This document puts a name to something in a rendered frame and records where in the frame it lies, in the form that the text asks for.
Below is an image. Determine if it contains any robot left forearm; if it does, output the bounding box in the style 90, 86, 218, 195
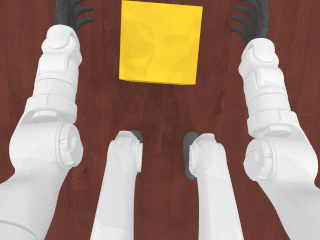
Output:
9, 24, 82, 167

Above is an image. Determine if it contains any left robot upper arm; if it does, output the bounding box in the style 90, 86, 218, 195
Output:
0, 121, 84, 240

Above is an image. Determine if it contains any left robot foot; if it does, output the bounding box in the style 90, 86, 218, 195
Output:
130, 130, 143, 177

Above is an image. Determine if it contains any robot right hand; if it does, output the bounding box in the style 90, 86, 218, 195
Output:
229, 0, 270, 48

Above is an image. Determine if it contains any right robot thigh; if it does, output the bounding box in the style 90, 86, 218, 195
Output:
189, 140, 244, 240

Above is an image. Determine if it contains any robot left hand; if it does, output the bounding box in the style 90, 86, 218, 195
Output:
54, 0, 95, 36

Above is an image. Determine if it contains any right robot upper arm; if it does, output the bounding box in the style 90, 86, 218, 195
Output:
243, 136, 320, 240

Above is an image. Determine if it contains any robot right forearm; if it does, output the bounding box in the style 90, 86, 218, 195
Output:
238, 38, 318, 176

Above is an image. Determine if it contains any carton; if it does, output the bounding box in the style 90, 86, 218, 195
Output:
119, 0, 203, 85

